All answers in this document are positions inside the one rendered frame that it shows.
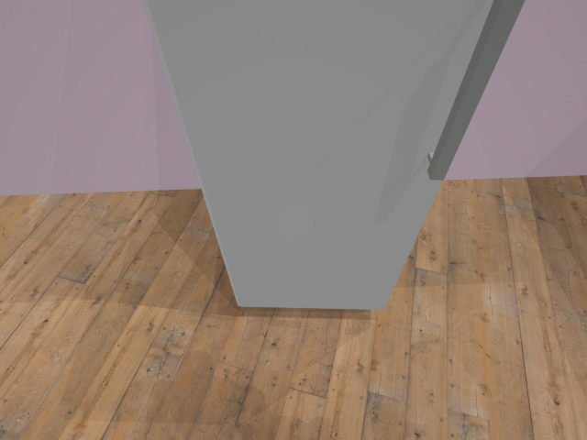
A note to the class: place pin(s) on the fridge door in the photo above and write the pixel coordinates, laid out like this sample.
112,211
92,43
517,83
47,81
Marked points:
311,122

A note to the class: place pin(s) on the handle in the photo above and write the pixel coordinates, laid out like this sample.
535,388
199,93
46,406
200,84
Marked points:
496,30

